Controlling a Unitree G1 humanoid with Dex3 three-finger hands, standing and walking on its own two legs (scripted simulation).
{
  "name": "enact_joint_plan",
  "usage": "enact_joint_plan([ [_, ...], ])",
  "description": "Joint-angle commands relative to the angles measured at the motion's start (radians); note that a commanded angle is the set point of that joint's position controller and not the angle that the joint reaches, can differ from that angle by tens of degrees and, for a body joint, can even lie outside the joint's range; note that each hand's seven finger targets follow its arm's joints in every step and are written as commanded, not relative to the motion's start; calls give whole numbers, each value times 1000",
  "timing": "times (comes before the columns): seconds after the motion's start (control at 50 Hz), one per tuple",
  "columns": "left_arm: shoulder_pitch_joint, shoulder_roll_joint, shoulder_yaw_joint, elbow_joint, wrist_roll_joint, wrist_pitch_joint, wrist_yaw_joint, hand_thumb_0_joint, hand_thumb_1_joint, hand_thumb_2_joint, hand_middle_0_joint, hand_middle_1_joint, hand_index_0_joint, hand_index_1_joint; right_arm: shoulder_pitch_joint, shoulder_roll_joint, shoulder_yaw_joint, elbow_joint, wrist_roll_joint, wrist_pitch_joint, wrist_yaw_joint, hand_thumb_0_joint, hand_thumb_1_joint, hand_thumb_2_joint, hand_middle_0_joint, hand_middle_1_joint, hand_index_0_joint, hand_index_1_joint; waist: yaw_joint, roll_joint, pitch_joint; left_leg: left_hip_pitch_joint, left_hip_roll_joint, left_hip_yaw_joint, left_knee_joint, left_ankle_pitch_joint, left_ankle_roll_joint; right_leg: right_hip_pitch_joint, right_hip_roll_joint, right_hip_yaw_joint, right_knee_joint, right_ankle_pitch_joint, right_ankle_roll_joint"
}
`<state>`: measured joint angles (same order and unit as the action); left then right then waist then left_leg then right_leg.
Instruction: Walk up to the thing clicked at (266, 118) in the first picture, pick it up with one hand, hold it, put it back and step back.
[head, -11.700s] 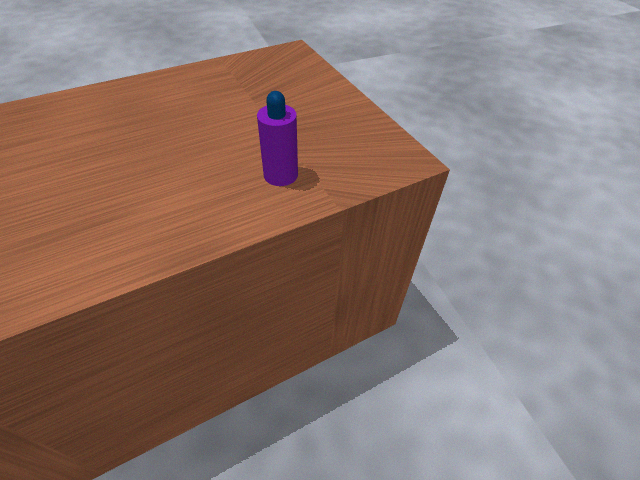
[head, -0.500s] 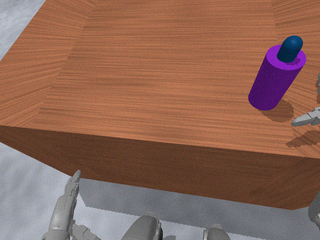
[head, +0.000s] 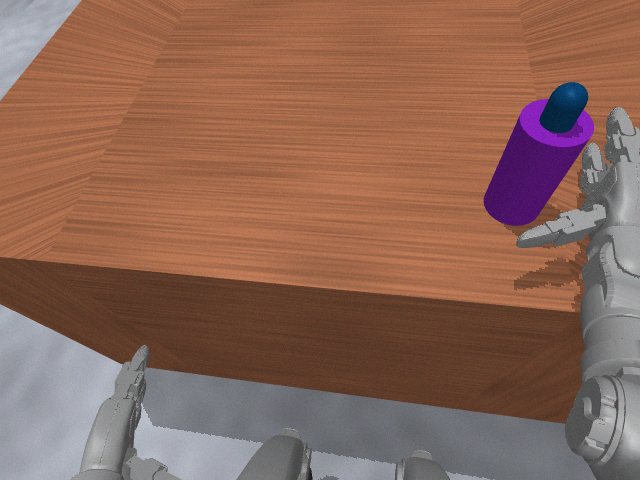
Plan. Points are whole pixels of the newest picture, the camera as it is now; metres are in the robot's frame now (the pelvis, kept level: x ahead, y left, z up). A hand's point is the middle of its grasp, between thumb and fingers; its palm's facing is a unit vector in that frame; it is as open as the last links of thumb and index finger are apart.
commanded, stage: rest palm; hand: right
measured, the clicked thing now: (537, 155) +0.50 -0.18 +0.09
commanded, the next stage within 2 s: close in 0.04 s
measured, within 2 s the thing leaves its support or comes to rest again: leaves its support in 1.64 s
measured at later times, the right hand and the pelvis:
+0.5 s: hand (537, 168) +0.49 -0.19 +0.08, palm faces +0.13 +0.99 +0.01, open 16.2 cm; pelvis +0.00 +0.01 +0.00, yaw +0 degrees
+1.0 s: hand (539, 170) +0.49 -0.19 +0.08, palm faces +0.12 +0.99 +0.00, open 10.2 cm; pelvis +0.00 +0.00 +0.00, yaw +0 degrees
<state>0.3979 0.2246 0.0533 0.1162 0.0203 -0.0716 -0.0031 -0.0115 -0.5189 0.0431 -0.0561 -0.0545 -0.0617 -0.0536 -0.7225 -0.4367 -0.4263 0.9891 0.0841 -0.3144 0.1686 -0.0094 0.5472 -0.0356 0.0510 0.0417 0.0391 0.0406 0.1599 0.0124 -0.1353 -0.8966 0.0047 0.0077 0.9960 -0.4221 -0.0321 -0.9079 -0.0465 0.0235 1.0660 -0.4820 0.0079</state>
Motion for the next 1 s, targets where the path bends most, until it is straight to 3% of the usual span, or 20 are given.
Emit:
enact_joint_plan([
  [0.0, -5, 180, 109, -202, -3, -52, 21, 0, -607, 89, -44, -36, -23, -59, -458, -221, -11, -257, 7, -72, -22, 0, 501, -50, 53, 45, 47, 45, 1, -141, -496, 216, -35, 30, -99, 284, 51, 349, 20, 5, -146, 342, -9],
  [0.02, -15, 162, 94, -215, -2, -52, 18, 0, -611, 93, -47, -37, -25, -61, -458, -181, 18, -245, 3, -71, -25, 0, 510, -52, 54, 45, 50, 45, 5, -146, -495, 229, -32, 25, -95, 301, 49, 344, 23, 0, -143, 355, -9],
  [0.12, 29, 164, 110, -161, -2, -35, 18, 0, -609, 92, -45, -37, -25, -60, -428, -187, 0, -209, -5, -75, -53, 0, 563, 0, 102, 31, 97, 31, 1, -128, -423, 228, -31, 16, -108, 298, 48, 300, 29, -11, -148, 331, -14],
  [0.2, 28, 129, 78, -138, 5, -32, 13, 0, -553, 52, -48, -50, -46, -52, -465, -212, -15, -175, -18, -97, -70, 0, 565, 0, 304, 118, 295, 119, 10, -116, -359, 191, -32, 15, -107, 266, 47, 259, 26, -11, -144, 289, -15],
  [0.26, 6, 153, 93, -203, 7, -33, 16, 0, -549, 49, -46, -50, -46, -50, -513, -266, -42, -212, -25, -112, -77, 0, 566, 0, 337, 142, 328, 142, 13, -116, -441, 234, -28, 4, -106, 270, 44, 268, 28, -14, -139, 272, -19],
  [0.34, 35, 160, 103, -181, 6, -29, 11, 0, -553, 54, -43, -50, -42, -51, -473, -154, 28, -115, -19, -81, -52, 0, 552, -17, 435, 204, 425, 205, 37, -126, -436, 214, -33, 18, -97, 311, 44, 299, 26, -6, -135, 340, -14],
  [0.38, -6, 179, 113, -197, 8, -32, 15, 0, -558, 56, -43, -48, -42, -50, -560, -252, -28, -190, -22, -89, -64, 0, 565, -25, 496, 237, 488, 238, 32, -140, -487, 213, -30, 13, -91, 327, 43, 306, 23, -4, -123, 360, -14],
  [0.4, -46, 158, 91, -234, 7, -38, 13, 0, -556, 59, -43, -49, -42, -51, -590, -198, 12, -186, -22, -89, -64, 0, 579, -30, 499, 244, 493, 245, 36, -137, -495, 222, -29, 9, -97, 319, 43, 301, 24, -8, -122, 333, -18],
  [0.44, 11, 177, 112, -165, 5, -34, 13, 0, -553, 57, -41, -48, -40, -49, -476, -195, -7, -55, -24, -69, -61, 0, 571, -63, 550, 291, 545, 292, 34, -100, -439, 217, -32, 16, -100, 304, 40, 264, 25, -4, -124, 316, -20],
  [0.48, -52, 149, 69, -234, 4, -36, 13, 0, -553, 55, -42, -48, -42, -48, -611, -284, -38, -189, -30, -91, -69, 0, 532, -81, 591, 316, 584, 317, 28, -116, -504, 257, -31, 8, -106, 304, 40, 267, 25, -7, -124, 308, -21],
  [0.5, -43, 165, 93, -225, 6, -35, 16, 0, -558, 60, -41, -47, -39, -49, -570, -254, -33, -132, -30, -90, -68, 0, 538, -92, 623, 340, 617, 341, 38, -113, -508, 250, -33, 15, -98, 326, 41, 291, 24, -5, -126, 339, -18],
  [0.58, -15, 124, 46, -205, 4, -28, 4, 0, -544, 51, -40, -50, -43, -47, -473, -191, 2, -101, -28, -79, -57, 0, 463, -217, 750, 479, 748, 481, 11, -109, -471, 264, -32, 10, -101, 309, 40, 244, 30, -14, -136, 310, -21],
  [0.66, -2, 191, 125, -180, 8, -28, 12, 0, -543, 50, -42, -51, -46, -47, -499, -220, -23, -159, -16, -85, -68, 0, 345, -327, 877, 601, 874, 602, 34, -128, -459, 204, -40, 21, -98, 295, 46, 296, 24, -3, -141, 323, -13],
  [0.7, -47, 182, 112, -221, 10, -33, 14, 0, -543, 51, -40, -50, -43, -47, -548, -219, -9, -237, -20, -99, -79, 0, 293, -408, 924, 675, 925, 676, 26, -163, -515, 214, -39, 23, -98, 306, 48, 352, 19, -1, -142, 359, -9],
  [0.76, 25, 131, 68, -114, 8, -21, 8, 0, -543, 50, -42, -50, -45, -47, -432, -154, 17, -68, -19, -83, -74, 0, 186, -500, 981, 753, 980, 754, 32, -113, -358, 196, -39, 21, -113, 274, 45, 241, 25, -7, -149, 291, -18],
  [0.8, -59, 160, 88, -232, 7, -34, 15, 0, -535, 42, -44, -52, -50, -45, -566, -280, -38, -259, -29, -111, -79, 0, 141, -559, 1018, 805, 1020, 807, 24, -161, -535, 238, -35, 13, -99, 321, 44, 336, 18, -4, -137, 356, -13],
  [0.84, 39, 153, 89, -144, 14, -26, 8, 0, -532, 44, -41, -53, -47, -46, -409, -120, 36, -83, -20, -84, -59, 0, 44, -645, 1100, 895, 1099, 896, 42, -142, -459, 212, -41, 29, -91, 344, 46, 335, 20, -3, -136, 406, -8],
  [0.9, -29, 130, 61, -162, 8, -29, 4, 0, -533, 39, -45, -53, -52, -45, -458, -159, 19, -148, -20, -88, -54, 0, -48, -780, 1155, 1004, 1160, 1006, 19, -157, -465, 199, -38, 23, -86, 354, 45, 329, 16, -1, -129, 440, -9],
  [0.92, -27, 167, 103, -172, 13, -30, 8, 0, -527, 36, -43, -52, -52, -43, -491, -166, 14, -161, -21, -93, -53, 0, -69, -822, 1197, 1052, 1203, 1054, 39, -146, -502, 199, -40, 25, -84, 359, 46, 355, 13, 4, -124, 455, -7],
  [0.98, -19, 169, 101, -164, 6, -25, 2, 0, -523, 32, -44, -53, -54, -42, -425, -206, -22, -141, -19, -80, -55, 0, -158, -961, 1250, 1166, 1261, 1167, 1, -139, -478, 231, -37, 25, -87, 352, 45, 317, 21, -2, -137, 416, -9],
])
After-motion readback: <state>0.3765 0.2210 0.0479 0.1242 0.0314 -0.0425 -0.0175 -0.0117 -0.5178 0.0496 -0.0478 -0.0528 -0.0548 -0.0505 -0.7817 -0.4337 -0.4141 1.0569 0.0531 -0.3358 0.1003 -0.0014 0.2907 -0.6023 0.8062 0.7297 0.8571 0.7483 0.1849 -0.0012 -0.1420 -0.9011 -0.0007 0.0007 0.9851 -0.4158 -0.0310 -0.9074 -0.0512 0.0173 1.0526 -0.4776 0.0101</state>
